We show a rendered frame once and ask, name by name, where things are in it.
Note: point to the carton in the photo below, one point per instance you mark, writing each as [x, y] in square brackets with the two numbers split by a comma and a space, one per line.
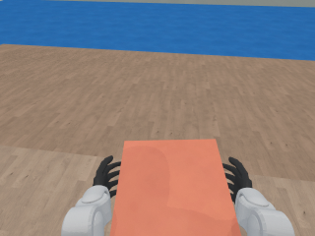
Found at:
[173, 188]

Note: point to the left robot forearm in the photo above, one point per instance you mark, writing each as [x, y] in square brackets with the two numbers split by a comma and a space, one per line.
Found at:
[89, 215]

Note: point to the right robot forearm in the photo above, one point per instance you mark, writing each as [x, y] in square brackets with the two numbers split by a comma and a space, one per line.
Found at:
[258, 217]

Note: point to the right robot hand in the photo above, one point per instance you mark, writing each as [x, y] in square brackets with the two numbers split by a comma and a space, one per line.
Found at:
[240, 179]

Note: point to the left robot hand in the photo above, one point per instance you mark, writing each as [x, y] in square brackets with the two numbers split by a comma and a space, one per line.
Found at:
[102, 176]

